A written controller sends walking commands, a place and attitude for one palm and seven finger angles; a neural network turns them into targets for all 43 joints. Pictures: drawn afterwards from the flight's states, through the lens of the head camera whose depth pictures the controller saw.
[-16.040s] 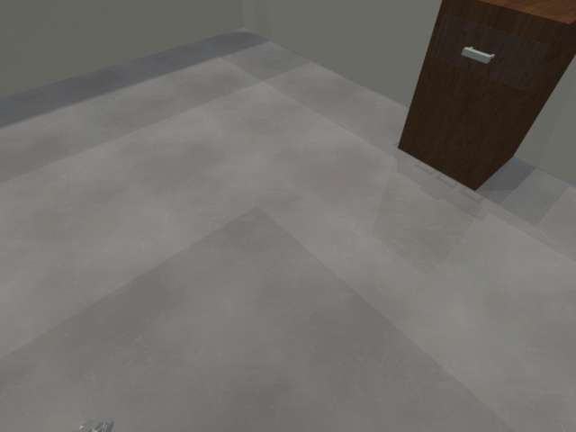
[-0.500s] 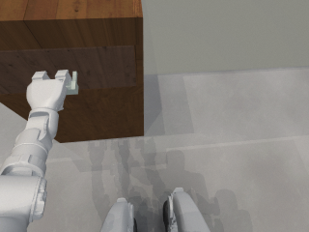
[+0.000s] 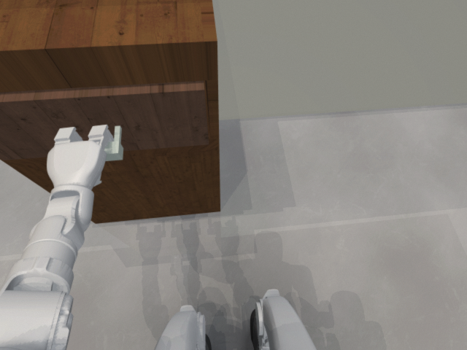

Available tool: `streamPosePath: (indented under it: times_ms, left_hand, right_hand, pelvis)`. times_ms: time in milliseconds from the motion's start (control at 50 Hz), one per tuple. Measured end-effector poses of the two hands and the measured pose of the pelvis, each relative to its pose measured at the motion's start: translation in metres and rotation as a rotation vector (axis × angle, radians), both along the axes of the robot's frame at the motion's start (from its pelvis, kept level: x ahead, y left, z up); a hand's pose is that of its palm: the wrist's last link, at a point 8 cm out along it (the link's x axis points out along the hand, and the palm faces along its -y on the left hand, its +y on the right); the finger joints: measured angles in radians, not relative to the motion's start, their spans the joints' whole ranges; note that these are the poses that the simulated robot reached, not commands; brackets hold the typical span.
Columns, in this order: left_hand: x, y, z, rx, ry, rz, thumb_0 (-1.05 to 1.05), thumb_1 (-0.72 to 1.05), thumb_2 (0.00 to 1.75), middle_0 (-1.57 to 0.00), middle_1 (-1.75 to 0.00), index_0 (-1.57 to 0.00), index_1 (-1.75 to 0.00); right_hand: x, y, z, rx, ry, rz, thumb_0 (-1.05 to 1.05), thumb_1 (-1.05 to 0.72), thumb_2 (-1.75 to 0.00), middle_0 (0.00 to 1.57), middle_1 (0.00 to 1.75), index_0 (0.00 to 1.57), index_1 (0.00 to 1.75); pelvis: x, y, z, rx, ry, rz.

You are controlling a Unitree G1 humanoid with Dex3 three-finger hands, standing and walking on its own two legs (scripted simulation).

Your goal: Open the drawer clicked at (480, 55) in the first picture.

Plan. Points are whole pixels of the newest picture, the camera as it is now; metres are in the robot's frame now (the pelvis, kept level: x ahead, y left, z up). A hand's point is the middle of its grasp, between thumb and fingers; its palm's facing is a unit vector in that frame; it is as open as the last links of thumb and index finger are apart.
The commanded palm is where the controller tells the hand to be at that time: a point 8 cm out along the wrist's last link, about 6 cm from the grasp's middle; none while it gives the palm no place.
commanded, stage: pull the drawer open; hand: left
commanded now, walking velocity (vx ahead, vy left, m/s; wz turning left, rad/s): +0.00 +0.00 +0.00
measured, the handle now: (90, 142) +0.49 +0.26 -0.03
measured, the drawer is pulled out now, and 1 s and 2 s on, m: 0.02 0.14 0.26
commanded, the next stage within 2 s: none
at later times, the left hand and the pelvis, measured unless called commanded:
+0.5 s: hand (89, 205) +0.37 +0.25 -0.05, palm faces -0.04 -0.04 -1.00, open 6.2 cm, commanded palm +0.34 +0.24 +0.00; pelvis +0.02 +0.00 +0.01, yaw +1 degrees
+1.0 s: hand (86, 242) +0.31 +0.24 -0.05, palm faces -0.04 -0.05 -1.00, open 6.1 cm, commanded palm +0.27 +0.24 +0.00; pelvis +0.02 -0.01 +0.01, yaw +0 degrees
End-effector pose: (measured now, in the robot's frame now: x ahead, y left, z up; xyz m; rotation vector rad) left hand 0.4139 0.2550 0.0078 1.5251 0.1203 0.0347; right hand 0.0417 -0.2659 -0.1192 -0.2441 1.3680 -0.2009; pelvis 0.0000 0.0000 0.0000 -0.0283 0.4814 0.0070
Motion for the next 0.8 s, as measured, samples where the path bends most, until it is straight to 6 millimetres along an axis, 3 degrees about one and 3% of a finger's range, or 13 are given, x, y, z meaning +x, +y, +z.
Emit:
streamPosePath:
  times_ms: [480, 800]
  left_hand:
    - [-0.058, -0.006, -0.001, 0.004, -0.013, 0.013, 0.01, 0.66, 0.77, -0.28, -1.35, -0.35, -1.32]
    - [-0.091, -0.009, 0.000, 0.005, 0.002, 0.028, 0.01, 0.67, 0.76, -0.28, -1.35, -0.35, -1.32]
  right_hand:
    - [0.079, 0.008, 0.015, 0.022, -0.155, 0.074, 0.00, -0.91, -0.90, 0.20, 0.30, 0.20, 0.30]
    - [0.093, 0.007, 0.019, 0.033, -0.224, 0.083, 0.00, -0.91, -0.90, 0.20, 0.30, 0.20, 0.30]
  pelvis:
    - [0.016, 0.000, 0.013, 0.002, -0.052, 0.009]
    - [0.016, -0.006, 0.015, 0.011, -0.077, 0.000]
